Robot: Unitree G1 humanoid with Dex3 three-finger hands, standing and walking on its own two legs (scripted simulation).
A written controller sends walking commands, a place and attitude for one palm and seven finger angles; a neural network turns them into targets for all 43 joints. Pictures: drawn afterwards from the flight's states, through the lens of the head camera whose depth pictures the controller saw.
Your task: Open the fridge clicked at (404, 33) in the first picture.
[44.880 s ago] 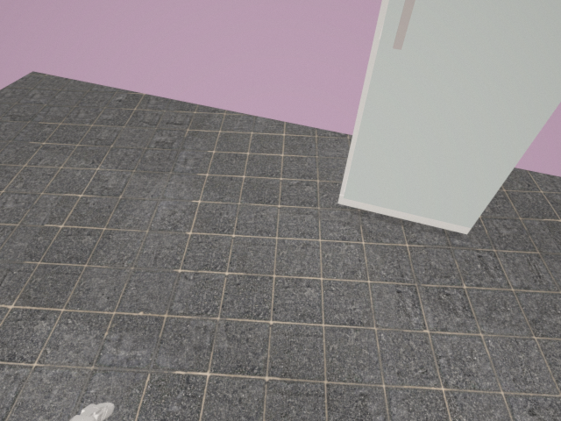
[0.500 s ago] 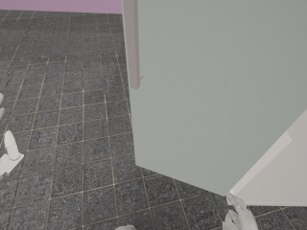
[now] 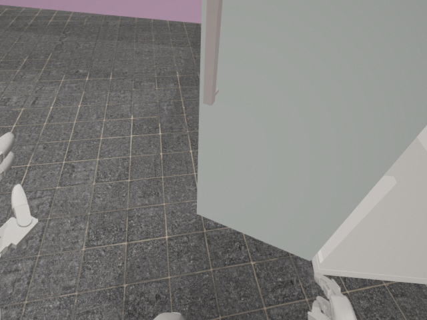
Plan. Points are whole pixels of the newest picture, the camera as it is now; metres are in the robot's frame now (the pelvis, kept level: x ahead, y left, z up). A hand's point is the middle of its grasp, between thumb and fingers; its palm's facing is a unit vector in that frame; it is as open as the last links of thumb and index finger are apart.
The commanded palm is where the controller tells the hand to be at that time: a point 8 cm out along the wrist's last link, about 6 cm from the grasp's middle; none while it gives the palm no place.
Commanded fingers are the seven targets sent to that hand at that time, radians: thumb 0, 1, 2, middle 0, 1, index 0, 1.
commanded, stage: stop stepping back and stand still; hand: left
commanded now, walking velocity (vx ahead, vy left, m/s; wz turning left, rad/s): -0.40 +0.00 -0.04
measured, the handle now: (217, 28) +0.68 +0.10 +0.25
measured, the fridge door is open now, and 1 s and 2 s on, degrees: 71 71 71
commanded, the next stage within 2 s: let the arm hang, fingers relaxed in 0.92 s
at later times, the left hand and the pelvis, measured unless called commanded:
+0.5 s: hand out of the picture +0.07 +0.30 +0.17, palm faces +0.50 -0.80 -0.34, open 7.5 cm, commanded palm +0.00 +0.33 +0.18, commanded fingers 0.00 0.90 0.90 -0.20 -0.30 -0.20 -0.30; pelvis -0.14 +0.03 -0.01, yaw -1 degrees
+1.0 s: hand out of the picture +0.02 +0.26 +0.17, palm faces +0.47 -0.77 -0.43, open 7.5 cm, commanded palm none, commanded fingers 0.00 0.90 0.90 -0.20 -0.30 -0.20 -0.30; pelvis -0.18 +0.00 +0.00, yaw -1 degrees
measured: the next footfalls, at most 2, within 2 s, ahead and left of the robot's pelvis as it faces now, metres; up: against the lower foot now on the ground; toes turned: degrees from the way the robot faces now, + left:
left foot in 0.06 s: +0.05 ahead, +0.13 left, +0.00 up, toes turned +4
right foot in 0.26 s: -0.04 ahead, -0.09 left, +0.00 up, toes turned -2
